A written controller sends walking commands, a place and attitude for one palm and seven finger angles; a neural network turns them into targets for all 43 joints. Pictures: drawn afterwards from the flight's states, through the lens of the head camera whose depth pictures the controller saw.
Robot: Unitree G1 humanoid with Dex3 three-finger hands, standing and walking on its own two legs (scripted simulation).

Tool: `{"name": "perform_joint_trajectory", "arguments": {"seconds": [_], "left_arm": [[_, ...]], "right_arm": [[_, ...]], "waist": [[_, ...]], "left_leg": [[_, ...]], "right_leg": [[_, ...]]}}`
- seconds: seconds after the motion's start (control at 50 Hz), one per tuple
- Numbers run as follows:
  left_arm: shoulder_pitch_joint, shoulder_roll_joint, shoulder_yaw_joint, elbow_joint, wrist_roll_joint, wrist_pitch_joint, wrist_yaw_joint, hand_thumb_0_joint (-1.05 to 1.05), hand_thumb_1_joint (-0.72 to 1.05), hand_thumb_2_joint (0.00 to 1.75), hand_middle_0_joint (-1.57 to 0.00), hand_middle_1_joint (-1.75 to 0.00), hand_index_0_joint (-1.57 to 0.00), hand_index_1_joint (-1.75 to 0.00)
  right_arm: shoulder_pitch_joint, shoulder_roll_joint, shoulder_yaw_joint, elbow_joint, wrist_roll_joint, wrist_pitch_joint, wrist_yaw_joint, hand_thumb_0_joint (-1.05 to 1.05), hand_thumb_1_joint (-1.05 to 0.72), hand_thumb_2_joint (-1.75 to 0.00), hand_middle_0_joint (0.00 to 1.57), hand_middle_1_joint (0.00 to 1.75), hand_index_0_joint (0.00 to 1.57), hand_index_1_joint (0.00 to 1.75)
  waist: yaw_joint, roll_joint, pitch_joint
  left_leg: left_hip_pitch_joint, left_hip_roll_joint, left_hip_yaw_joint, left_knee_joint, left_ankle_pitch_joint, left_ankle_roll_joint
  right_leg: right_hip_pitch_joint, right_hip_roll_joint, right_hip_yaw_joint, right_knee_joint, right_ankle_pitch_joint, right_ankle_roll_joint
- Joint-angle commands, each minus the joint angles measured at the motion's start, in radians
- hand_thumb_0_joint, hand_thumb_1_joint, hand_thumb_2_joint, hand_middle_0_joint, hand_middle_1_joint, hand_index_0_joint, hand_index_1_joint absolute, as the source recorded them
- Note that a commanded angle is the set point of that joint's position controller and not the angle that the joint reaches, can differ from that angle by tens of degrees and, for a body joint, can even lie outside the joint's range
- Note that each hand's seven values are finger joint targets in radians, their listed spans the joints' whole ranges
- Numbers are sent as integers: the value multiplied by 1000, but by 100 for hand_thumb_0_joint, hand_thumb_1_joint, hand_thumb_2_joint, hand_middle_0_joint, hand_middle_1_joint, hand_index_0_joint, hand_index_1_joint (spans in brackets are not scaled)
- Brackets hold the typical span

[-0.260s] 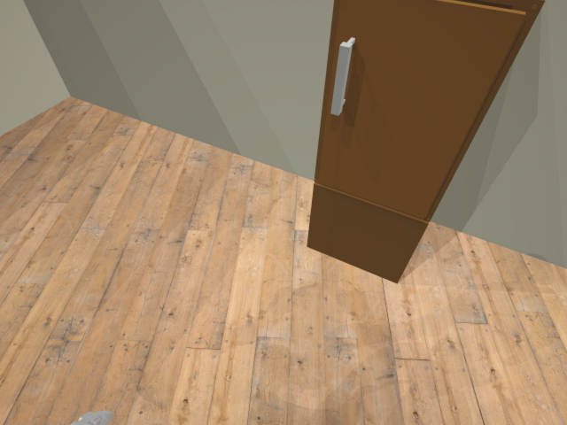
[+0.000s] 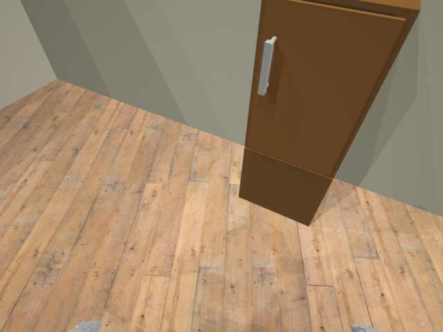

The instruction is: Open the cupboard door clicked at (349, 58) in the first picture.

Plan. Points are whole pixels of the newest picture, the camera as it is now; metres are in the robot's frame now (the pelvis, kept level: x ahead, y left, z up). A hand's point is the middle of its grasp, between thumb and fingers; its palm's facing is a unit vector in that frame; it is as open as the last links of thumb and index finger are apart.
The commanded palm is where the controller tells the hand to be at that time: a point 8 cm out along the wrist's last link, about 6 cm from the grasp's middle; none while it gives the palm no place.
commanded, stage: stand and wait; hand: left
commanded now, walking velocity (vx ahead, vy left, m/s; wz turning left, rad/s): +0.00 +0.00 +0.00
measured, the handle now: (267, 66) +0.88 -0.09 +0.06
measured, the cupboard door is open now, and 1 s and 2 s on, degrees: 0 0 0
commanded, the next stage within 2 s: look at it before walking up in 0.56 s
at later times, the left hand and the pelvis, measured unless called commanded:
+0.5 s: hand out of the picture +0.06 +0.24 -0.15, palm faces -0.02 -0.94 -0.34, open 7.4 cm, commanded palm none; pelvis -0.01 -0.01 +0.00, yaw +0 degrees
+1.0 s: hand out of the picture +0.06 +0.24 -0.15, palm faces -0.02 -0.94 -0.33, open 7.4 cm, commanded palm none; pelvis -0.02 -0.01 +0.01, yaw +0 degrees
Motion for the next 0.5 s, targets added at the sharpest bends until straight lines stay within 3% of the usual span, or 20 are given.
{"name": "perform_joint_trajectory", "arguments": {"seconds": [0.0, 0.22, 0.34, 0.48], "left_arm": [[-45, 214, 53, -58, 5, -27, 17, 0, 90, 90, -20, -30, -20, -30], [-32, 218, 53, -25, 3, -31, 17, 0, 90, 90, -20, -30, -20, -30], [-33, 221, 51, -6, 3, -28, 15, 0, 90, 90, -20, -30, -20, -30], [-34, 223, 49, 3, 2, -30, 14, 0, 90, 90, -20, -30, -20, -30]], "right_arm": [[-40, -212, -54, -59, -1, -20, -15, 0, -90, -90, 20, 30, 20, 30], [-23, -215, -51, -19, 3, -20, -14, 0, -90, -90, 20, 30, 20, 30], [-17, -220, -47, 3, 4, -18, -13, 0, -90, -90, 20, 30, 20, 30], [-6, -224, -45, 17, 4, -20, -12, 0, -90, -90, 20, 30, 20, 30]], "waist": [[-11, 9, -69], [-10, 14, -81], [-8, 17, -42], [-10, 9, -51]], "left_leg": [[23, 113, -75, -75, 237, 34], [37, 120, -79, -89, 239, 30], [17, 119, -86, -120, 165, 28], [27, 122, -89, -129, 166, 26]], "right_leg": [[20, -96, 86, -78, 242, -44], [49, -102, 93, -104, 260, -46], [29, -99, 102, -131, 173, -44], [27, -99, 107, -140, 167, -45]]}}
